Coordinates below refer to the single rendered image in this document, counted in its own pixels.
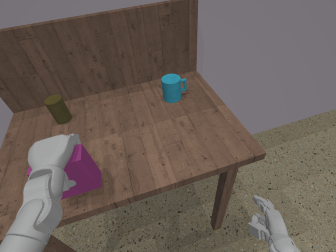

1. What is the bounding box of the robot right forearm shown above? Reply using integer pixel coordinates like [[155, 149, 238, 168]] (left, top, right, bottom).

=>
[[268, 233, 300, 252]]

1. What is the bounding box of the robot left forearm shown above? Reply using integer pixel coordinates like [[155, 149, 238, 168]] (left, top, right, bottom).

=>
[[0, 165, 65, 252]]

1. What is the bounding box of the right robot hand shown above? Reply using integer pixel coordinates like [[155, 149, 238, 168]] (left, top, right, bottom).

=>
[[248, 195, 288, 243]]

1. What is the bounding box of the left robot hand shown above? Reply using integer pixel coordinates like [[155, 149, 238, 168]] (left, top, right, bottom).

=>
[[28, 133, 81, 192]]

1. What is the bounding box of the sponge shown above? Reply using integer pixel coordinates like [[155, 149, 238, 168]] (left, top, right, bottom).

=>
[[27, 144, 102, 200]]

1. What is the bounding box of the table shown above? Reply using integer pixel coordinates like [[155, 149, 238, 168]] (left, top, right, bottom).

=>
[[0, 0, 266, 252]]

